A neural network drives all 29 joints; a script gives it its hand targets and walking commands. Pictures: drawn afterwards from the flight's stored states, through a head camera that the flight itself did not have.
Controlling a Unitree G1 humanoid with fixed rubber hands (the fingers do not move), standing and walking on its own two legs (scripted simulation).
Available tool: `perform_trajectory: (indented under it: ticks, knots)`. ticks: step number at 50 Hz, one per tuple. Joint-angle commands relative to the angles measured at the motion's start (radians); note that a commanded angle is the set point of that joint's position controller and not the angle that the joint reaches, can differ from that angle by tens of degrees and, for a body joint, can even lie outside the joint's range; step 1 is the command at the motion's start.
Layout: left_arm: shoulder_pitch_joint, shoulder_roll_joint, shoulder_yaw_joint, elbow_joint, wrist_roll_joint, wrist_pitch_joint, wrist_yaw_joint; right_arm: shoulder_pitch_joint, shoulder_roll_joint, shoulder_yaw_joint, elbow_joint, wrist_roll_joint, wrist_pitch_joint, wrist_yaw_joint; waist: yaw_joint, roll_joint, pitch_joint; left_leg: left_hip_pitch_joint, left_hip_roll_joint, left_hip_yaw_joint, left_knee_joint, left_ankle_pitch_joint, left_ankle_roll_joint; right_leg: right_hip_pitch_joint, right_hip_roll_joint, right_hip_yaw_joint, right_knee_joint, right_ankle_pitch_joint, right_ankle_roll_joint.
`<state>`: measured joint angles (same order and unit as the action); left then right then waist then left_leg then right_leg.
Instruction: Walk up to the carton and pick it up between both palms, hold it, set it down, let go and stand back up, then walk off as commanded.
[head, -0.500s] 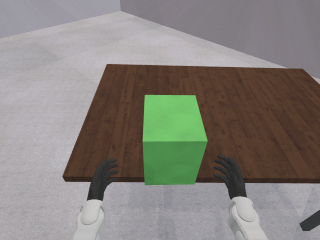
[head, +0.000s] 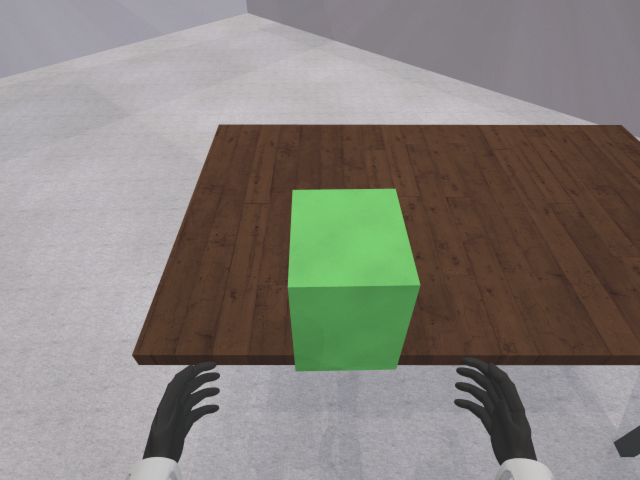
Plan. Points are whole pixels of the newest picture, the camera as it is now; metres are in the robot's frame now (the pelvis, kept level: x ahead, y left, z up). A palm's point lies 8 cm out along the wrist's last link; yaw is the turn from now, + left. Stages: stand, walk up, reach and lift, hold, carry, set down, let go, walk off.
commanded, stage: set down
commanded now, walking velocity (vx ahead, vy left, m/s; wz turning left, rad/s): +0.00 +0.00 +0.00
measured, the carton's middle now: (345, 280) +0.43 +0.00 -0.02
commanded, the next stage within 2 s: let go in 1.54 s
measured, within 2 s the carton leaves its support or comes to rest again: neither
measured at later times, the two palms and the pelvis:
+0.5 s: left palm (166, 453) +0.17 +0.22 -0.03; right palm (514, 453) +0.18 -0.19 -0.02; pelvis +0.01 +0.01 +0.00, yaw -1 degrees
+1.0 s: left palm (160, 471) +0.16 +0.23 -0.05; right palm (519, 468) +0.17 -0.21 -0.05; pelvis +0.01 +0.00 +0.00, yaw +0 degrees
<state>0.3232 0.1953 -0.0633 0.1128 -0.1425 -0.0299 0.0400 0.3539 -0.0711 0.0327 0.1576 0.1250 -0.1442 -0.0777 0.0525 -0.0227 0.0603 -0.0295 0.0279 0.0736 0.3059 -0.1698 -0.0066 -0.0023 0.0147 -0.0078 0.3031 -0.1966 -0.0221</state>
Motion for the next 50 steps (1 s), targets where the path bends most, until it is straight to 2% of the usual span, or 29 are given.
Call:
perform_trajectory:
  ticks: [1,10,17,24,40,50]
  knots:
    - [-0.032,0.053,0.034,-0.089,0.014,-0.019,0.001,-0.026,-0.067,-0.019,-0.132,-0.008,-0.017,0.02,-0.004,0.028,-0.021,0.055,-0.025,-0.032,-0.015,0.155,-0.007,-0.144,-0.023,0.05,-0.085,0.008,-0.031]
    - [-0.042,0.05,0.027,-0.033,0.022,-0.032,0.0,-0.031,-0.09,-0.035,-0.077,-0.009,-0.027,0.048,-0.006,0.023,-0.007,0.052,-0.02,-0.034,-0.017,0.164,-0.01,-0.156,-0.014,0.045,-0.078,0.015,-0.033]
    - [-0.022,0.05,0.03,-0.014,0.039,-0.024,0.006,-0.029,-0.112,-0.052,-0.012,-0.009,-0.036,0.06,-0.01,0.043,-0.024,0.074,-0.018,-0.03,-0.01,0.221,-0.025,-0.151,-0.004,0.038,-0.075,0.06,-0.036]
    - [-0.006,0.057,0.039,0.008,0.047,-0.016,0.0,-0.022,-0.129,-0.05,0.031,-0.011,-0.047,0.066,-0.009,0.036,-0.037,0.09,-0.02,-0.025,-0.004,0.264,-0.03,-0.152,0.001,0.036,-0.077,0.108,-0.03]
    - [-0.045,0.096,0.065,0.099,0.062,0.024,-0.024,-0.053,-0.137,-0.042,0.129,-0.047,-0.046,0.066,-0.002,0.031,-0.035,0.075,-0.024,-0.01,-0.004,0.208,-0.026,-0.173,-0.011,0.031,-0.078,0.097,-0.013]
    - [-0.083,0.114,0.076,0.153,0.077,0.055,-0.041,-0.095,-0.144,-0.052,0.201,-0.076,-0.047,0.062,-0.01,0.019,-0.034,0.058,-0.021,-0.006,0.002,0.172,-0.025,-0.172,-0.014,0.024,-0.069,0.081,-0.001]
